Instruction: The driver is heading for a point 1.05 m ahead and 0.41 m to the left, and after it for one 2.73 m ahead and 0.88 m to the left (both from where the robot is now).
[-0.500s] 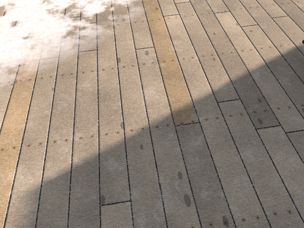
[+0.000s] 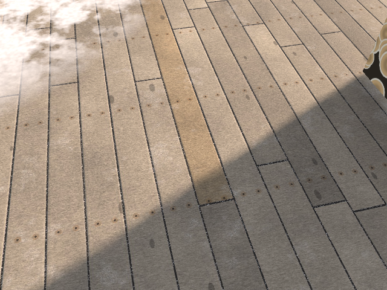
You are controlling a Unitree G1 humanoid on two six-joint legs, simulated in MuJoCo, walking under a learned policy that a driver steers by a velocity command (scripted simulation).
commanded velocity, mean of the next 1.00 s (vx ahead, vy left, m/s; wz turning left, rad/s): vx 0.27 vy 0.00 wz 0.49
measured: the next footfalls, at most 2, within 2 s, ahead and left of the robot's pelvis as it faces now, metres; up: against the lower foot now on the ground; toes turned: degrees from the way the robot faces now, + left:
right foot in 0.24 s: +0.32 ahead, -0.15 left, +0.00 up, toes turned +7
left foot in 0.70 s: +0.41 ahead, +0.13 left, +0.00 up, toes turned +23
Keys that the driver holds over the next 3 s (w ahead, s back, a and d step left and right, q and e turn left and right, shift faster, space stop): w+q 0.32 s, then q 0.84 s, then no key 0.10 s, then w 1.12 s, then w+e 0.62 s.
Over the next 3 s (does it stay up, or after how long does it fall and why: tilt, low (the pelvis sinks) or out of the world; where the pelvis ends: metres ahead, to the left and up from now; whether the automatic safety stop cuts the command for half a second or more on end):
stays up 0.93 0.49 -0.02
